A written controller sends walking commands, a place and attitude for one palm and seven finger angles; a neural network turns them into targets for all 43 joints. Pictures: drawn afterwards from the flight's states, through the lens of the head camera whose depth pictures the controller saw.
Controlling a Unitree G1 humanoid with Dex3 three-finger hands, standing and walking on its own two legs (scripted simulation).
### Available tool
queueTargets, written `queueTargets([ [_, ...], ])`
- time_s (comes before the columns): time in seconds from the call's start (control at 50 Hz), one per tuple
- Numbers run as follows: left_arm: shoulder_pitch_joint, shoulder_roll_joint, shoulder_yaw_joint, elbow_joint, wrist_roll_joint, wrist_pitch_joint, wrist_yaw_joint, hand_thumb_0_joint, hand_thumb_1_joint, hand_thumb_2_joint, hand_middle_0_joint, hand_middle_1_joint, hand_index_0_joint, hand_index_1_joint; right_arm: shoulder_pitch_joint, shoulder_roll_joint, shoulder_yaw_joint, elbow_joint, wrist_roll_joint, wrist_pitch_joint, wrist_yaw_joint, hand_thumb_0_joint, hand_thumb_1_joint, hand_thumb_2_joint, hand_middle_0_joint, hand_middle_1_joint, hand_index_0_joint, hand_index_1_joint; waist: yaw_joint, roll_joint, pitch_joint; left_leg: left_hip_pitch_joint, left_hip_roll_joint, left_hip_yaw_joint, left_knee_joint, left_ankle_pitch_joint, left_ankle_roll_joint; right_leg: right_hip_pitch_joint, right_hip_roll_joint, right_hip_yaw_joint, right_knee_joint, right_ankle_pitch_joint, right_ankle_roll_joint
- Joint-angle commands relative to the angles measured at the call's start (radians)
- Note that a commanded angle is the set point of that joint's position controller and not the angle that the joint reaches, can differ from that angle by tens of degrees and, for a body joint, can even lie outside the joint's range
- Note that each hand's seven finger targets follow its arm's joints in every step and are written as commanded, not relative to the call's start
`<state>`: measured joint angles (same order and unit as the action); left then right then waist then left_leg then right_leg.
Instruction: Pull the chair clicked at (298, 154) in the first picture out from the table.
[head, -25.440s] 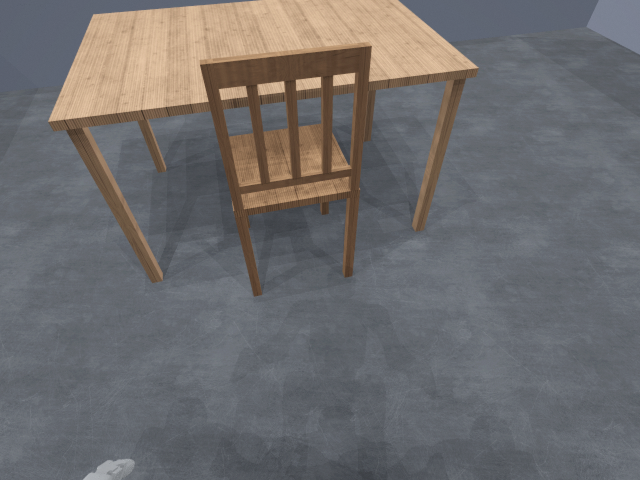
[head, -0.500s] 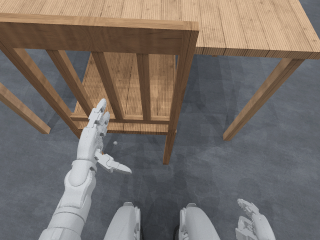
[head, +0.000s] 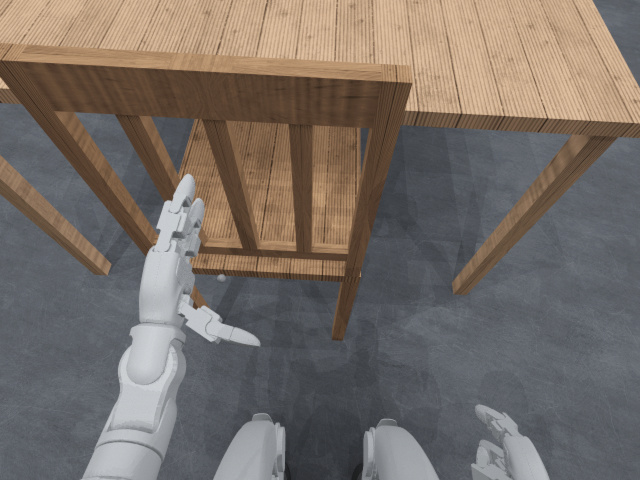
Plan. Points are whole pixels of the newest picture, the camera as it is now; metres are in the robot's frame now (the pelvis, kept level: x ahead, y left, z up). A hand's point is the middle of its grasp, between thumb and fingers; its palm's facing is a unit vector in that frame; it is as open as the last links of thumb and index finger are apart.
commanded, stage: aim the fingers beside a spindle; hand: left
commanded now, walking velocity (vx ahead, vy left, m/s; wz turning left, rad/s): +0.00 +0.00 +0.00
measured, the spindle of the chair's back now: (237, 193) +0.48 +0.13 +0.02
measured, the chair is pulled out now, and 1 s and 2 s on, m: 0.00 0.00 0.00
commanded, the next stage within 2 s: push the fingers through the gap in 1.34 s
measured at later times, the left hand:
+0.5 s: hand (242, 301) +0.33 +0.11 -0.01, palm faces -0.10 -0.99 +0.00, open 16.9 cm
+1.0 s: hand (232, 282) +0.34 +0.11 +0.04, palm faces -0.06 -1.00 -0.05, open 16.9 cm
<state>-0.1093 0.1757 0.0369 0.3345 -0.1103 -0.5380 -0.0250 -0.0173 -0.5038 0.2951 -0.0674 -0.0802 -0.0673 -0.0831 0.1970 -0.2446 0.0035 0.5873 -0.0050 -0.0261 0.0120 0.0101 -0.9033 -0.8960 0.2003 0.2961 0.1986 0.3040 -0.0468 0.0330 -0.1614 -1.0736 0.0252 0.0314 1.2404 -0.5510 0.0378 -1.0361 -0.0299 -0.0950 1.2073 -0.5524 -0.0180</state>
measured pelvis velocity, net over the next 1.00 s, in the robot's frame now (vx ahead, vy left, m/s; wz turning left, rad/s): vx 0.00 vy -0.01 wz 0.01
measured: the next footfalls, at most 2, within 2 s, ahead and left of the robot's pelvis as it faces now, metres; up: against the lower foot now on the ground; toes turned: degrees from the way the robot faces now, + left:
none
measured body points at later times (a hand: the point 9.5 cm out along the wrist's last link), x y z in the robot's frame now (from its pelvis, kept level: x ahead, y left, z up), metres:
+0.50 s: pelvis -0.01 +0.00 -0.01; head +0.11 +0.00 +0.43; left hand +0.33 +0.16 -0.01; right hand +0.14 -0.25 -0.12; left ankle +0.02 +0.10 -0.63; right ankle +0.01 -0.11 -0.63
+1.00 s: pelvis +0.00 -0.01 +0.00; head +0.11 +0.00 +0.44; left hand +0.33 +0.17 +0.04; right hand +0.14 -0.25 -0.11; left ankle +0.02 +0.10 -0.63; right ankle +0.01 -0.11 -0.63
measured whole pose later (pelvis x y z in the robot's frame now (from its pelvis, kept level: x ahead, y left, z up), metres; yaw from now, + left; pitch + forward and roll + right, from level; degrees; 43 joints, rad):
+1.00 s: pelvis +0.00 -0.01 +0.00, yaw +0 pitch +22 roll -2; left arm -0.11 0.17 0.01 0.35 -0.11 -0.53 -0.03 -0.02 -0.50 0.30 -0.07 -0.08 -0.07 -0.08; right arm 0.20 -0.25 0.00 0.59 0.00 -0.03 0.01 0.01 -0.90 -0.90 0.20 0.30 0.20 0.30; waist -0.05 0.04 -0.17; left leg -1.07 0.02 0.02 1.24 -0.55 0.03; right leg -1.03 -0.03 -0.10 1.21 -0.55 -0.03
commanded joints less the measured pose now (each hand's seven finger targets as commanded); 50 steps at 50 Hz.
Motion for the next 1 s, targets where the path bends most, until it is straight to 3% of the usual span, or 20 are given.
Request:
queueTargets([
  [0.0,-0.149,-0.020,-0.040,0.118,0.002,0.061,-0.059,0.000,-0.500,0.300,-0.060,-0.080,-0.060,-0.080,0.026,-0.156,-0.053,-0.113,0.017,-0.016,-0.001,0.000,-0.900,-0.900,0.200,0.300,0.200,0.300,-0.059,-0.086,-0.212,0.150,-0.016,-0.073,-0.143,0.198,-0.013,0.113,0.025,0.047,-0.156,0.198,-0.010],
  [0.04,-0.167,-0.052,-0.076,0.053,-0.030,0.081,-0.100,0.000,-0.500,0.300,-0.060,-0.080,-0.060,-0.080,0.022,-0.156,-0.059,-0.145,0.024,-0.015,-0.003,0.000,-0.900,-0.900,0.200,0.300,0.200,0.300,-0.044,-0.044,-0.288,0.205,-0.014,-0.074,-0.149,0.240,-0.012,0.140,0.022,0.050,-0.157,0.227,-0.015],
  [0.1,-0.255,0.024,-0.040,-0.279,-0.062,0.021,-0.090,0.000,-0.500,0.300,-0.060,-0.080,-0.060,-0.080,0.020,-0.144,-0.069,-0.176,0.017,-0.028,-0.012,0.000,-0.900,-0.900,0.200,0.300,0.200,0.300,-0.005,0.067,-0.520,0.394,-0.003,-0.091,-0.149,0.423,-0.020,0.192,0.015,0.052,-0.133,0.341,-0.016],
  [0.16,-0.234,0.136,0.053,-0.483,-0.054,-0.049,0.000,0.000,-0.500,0.300,-0.060,-0.080,-0.060,-0.080,0.035,-0.130,-0.064,-0.160,0.002,-0.041,-0.019,0.000,-0.900,-0.900,0.200,0.300,0.200,0.300,0.013,0.097,-0.579,0.477,0.005,-0.104,-0.156,0.527,-0.030,0.200,0.021,0.050,-0.122,0.384,-0.015],
  [0.24,-0.189,0.122,0.080,-0.193,0.019,-0.041,0.076,0.000,-0.500,0.300,-0.060,-0.080,-0.060,-0.080,0.025,-0.122,-0.051,-0.106,-0.009,-0.029,-0.010,0.000,-0.900,-0.900,0.200,0.300,0.200,0.300,-0.036,-0.029,-0.321,0.250,-0.002,-0.092,-0.138,0.348,-0.016,0.145,0.028,0.045,-0.122,0.282,-0.003],
  [0.28,-0.149,0.057,0.033,0.006,0.043,0.001,0.055,0.000,-0.500,0.300,-0.060,-0.080,-0.060,-0.080,0.021,-0.131,-0.048,-0.104,-0.005,-0.015,-0.001,0.000,-0.900,-0.900,0.200,0.300,0.200,0.300,-0.051,-0.085,-0.213,0.156,-0.010,-0.085,-0.137,0.219,-0.017,0.104,0.029,0.040,-0.132,0.196,-0.004],
  [0.34,-0.141,-0.013,-0.030,0.121,0.018,0.066,-0.024,0.000,-0.500,0.300,-0.060,-0.080,-0.060,-0.080,0.014,-0.152,-0.049,-0.130,0.016,-0.002,0.002,0.000,-0.900,-0.900,0.200,0.300,0.200,0.300,-0.050,-0.097,-0.207,0.135,-0.019,-0.070,-0.149,0.157,-0.012,0.118,0.026,0.052,-0.164,0.151,-0.012],
  [0.36,-0.172,-0.035,-0.056,0.084,0.001,0.073,-0.050,0.000,-0.500,0.300,-0.060,-0.080,-0.060,-0.080,0.014,-0.154,-0.049,-0.141,0.020,-0.002,0.002,0.000,-0.900,-0.900,0.200,0.300,0.200,0.300,-0.045,-0.079,-0.256,0.156,-0.021,-0.069,-0.150,0.174,-0.011,0.141,0.024,0.057,-0.166,0.171,-0.013],
  [0.42,-0.264,0.024,-0.034,-0.191,-0.047,0.032,-0.077,0.000,-0.500,0.300,-0.060,-0.080,-0.060,-0.080,0.012,-0.145,-0.061,-0.173,0.017,-0.016,-0.012,0.000,-0.900,-0.900,0.200,0.300,0.200,0.300,-0.014,0.030,-0.462,0.298,-0.013,-0.074,-0.145,0.314,-0.015,0.205,0.017,0.067,-0.150,0.286,-0.015],
  [0.46,-0.304,0.103,0.018,-0.402,-0.059,-0.022,-0.047,0.000,-0.500,0.300,-0.060,-0.080,-0.060,-0.080,0.019,-0.138,-0.063,-0.175,0.010,-0.030,-0.020,0.000,-0.900,-0.900,0.200,0.300,0.200,0.300,0.007,0.102,-0.582,0.414,-0.006,-0.086,-0.149,0.431,-0.022,0.231,0.017,0.066,-0.135,0.353,-0.015],
  [0.48,-0.277,0.121,0.035,-0.431,-0.054,-0.040,-0.022,0.000,-0.500,0.300,-0.060,-0.080,-0.060,-0.080,0.027,-0.132,-0.060,-0.163,0.007,-0.037,-0.022,0.000,-0.900,-0.900,0.200,0.300,0.200,0.300,0.007,0.107,-0.583,0.454,-0.001,-0.096,-0.152,0.479,-0.026,0.212,0.019,0.058,-0.128,0.367,-0.016],
  [0.54,-0.280,0.156,0.082,-0.317,-0.016,-0.055,0.045,0.000,-0.500,0.300,-0.060,-0.080,-0.060,-0.080,0.031,-0.129,-0.052,-0.111,-0.006,-0.039,-0.022,0.000,-0.900,-0.900,0.200,0.300,0.200,0.300,-0.032,0.021,-0.443,0.337,0.001,-0.095,-0.136,0.415,-0.016,0.178,0.026,0.055,-0.127,0.329,-0.004],
  [0.58,-0.237,0.104,0.062,-0.111,0.010,-0.026,0.052,0.000,-0.500,0.300,-0.060,-0.080,-0.060,-0.080,0.030,-0.127,-0.048,-0.091,-0.005,-0.032,-0.015,0.000,-0.900,-0.900,0.200,0.300,0.200,0.300,-0.057,-0.057,-0.294,0.198,-0.008,-0.081,-0.125,0.286,-0.012,0.157,0.028,0.056,-0.138,0.258,0.001],
  [0.64,-0.155,0.045,0.035,0.141,0.013,0.048,0.002,0.000,-0.500,0.300,-0.060,-0.080,-0.060,-0.080,0.025,-0.145,-0.046,-0.100,0.006,-0.013,-0.007,0.000,-0.900,-0.900,0.200,0.300,0.200,0.300,-0.052,-0.125,-0.190,0.087,-0.023,-0.061,-0.130,0.153,-0.010,0.144,0.027,0.069,-0.174,0.157,-0.003],
  [0.74,-0.231,0.045,0.006,-0.095,-0.054,0.048,-0.089,0.000,-0.500,0.300,-0.060,-0.080,-0.060,-0.080,0.016,-0.146,-0.058,-0.166,0.018,-0.015,-0.010,0.000,-0.900,-0.900,0.200,0.300,0.200,0.300,-0.015,0.002,-0.427,0.223,-0.018,-0.052,-0.134,0.307,-0.010,0.246,0.017,0.081,-0.151,0.323,-0.012],
  [0.78,-0.263,0.126,0.064,-0.319,-0.076,-0.010,-0.076,0.000,-0.500,0.300,-0.060,-0.080,-0.060,-0.080,0.022,-0.136,-0.063,-0.172,0.013,-0.031,-0.017,0.000,-0.900,-0.900,0.200,0.300,0.200,0.300,0.013,0.065,-0.558,0.337,-0.014,-0.060,-0.142,0.421,-0.014,0.309,0.015,0.085,-0.145,0.415,-0.012],
  [0.82,-0.235,0.128,0.052,-0.440,-0.069,-0.059,-0.036,0.000,-0.500,0.300,-0.060,-0.080,-0.060,-0.080,0.031,-0.124,-0.061,-0.161,0.007,-0.047,-0.020,0.000,-0.900,-0.900,0.200,0.300,0.200,0.300,0.010,0.092,-0.582,0.418,-0.005,-0.072,-0.149,0.509,-0.020,0.285,0.018,0.072,-0.133,0.447,-0.012],
  [0.92,-0.196,0.059,0.010,-0.104,0.003,-0.024,0.018,0.000,-0.500,0.300,-0.060,-0.080,-0.060,-0.080,0.033,-0.134,-0.053,-0.086,-0.003,-0.041,-0.011,0.000,-0.900,-0.900,0.200,0.300,0.200,0.300,-0.071,-0.053,-0.268,0.209,-0.005,-0.083,-0.127,0.296,-0.013,0.134,0.027,0.050,-0.140,0.278,0.002],
  [0.94,-0.163,0.036,-0.004,0.001,0.020,0.001,0.010,0.000,-0.500,0.300,-0.060,-0.080,-0.060,-0.080,0.036,-0.138,-0.054,-0.084,-0.001,-0.034,-0.007,0.000,-0.900,-0.900,0.200,0.300,0.200,0.300,-0.073,-0.079,-0.206,0.168,-0.009,-0.078,-0.127,0.245,-0.011,0.109,0.027,0.049,-0.152,0.234,0.000],
  [0.98,-0.152,0.001,-0.025,0.100,0.017,0.044,-0.020,0.000,-0.500,0.300,-0.060,-0.080,-0.060,-0.080,0.028,-0.150,-0.053,-0.100,0.010,-0.021,-0.001,0.000,-0.900,-0.900,0.200,0.300,0.200,0.300,-0.064,-0.115,-0.186,0.119,-0.019,-0.068,-0.129,0.174,-0.011,0.115,0.024,0.055,-0.163,0.179,-0.004],
])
